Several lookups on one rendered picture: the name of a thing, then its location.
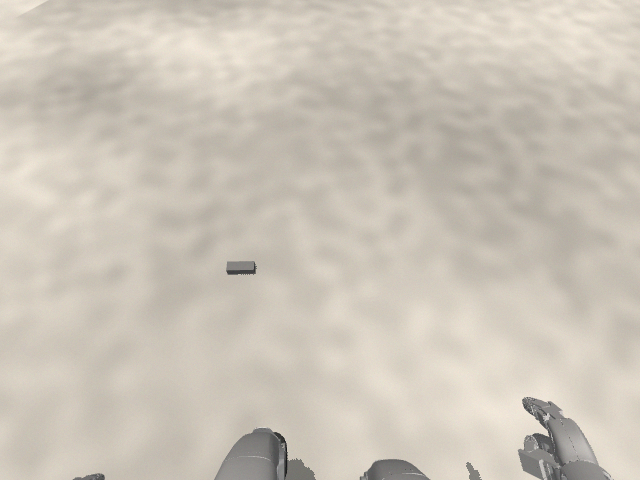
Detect right robot arm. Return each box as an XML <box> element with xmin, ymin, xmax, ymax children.
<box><xmin>560</xmin><ymin>461</ymin><xmax>613</xmax><ymax>480</ymax></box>

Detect right robot hand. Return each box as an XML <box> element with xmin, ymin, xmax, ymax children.
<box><xmin>518</xmin><ymin>397</ymin><xmax>599</xmax><ymax>480</ymax></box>

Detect small box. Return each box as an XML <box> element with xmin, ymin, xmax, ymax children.
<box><xmin>226</xmin><ymin>261</ymin><xmax>255</xmax><ymax>274</ymax></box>

